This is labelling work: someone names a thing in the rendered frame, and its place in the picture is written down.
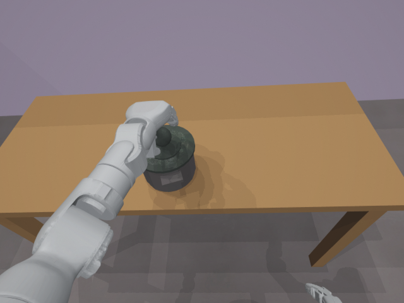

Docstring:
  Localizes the table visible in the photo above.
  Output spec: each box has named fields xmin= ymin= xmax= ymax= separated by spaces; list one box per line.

xmin=0 ymin=82 xmax=404 ymax=267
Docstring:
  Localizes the robot right hand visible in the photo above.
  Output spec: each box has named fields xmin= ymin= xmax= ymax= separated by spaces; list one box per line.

xmin=305 ymin=283 xmax=342 ymax=303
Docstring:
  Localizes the robot left upper arm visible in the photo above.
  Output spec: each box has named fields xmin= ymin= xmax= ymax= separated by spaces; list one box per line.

xmin=0 ymin=205 xmax=114 ymax=303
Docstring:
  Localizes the left robot forearm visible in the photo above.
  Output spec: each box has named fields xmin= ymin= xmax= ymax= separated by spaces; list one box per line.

xmin=32 ymin=115 xmax=157 ymax=254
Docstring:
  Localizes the robot left hand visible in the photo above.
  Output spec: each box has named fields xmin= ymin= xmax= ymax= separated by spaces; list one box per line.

xmin=126 ymin=100 xmax=179 ymax=158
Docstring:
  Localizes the knob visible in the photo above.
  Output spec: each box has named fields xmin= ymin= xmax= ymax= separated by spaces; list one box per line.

xmin=155 ymin=127 xmax=172 ymax=146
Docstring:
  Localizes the pot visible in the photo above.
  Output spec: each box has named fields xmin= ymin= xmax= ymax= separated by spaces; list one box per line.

xmin=143 ymin=154 xmax=196 ymax=192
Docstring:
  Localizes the lid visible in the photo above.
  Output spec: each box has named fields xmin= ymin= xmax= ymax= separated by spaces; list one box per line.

xmin=146 ymin=125 xmax=195 ymax=174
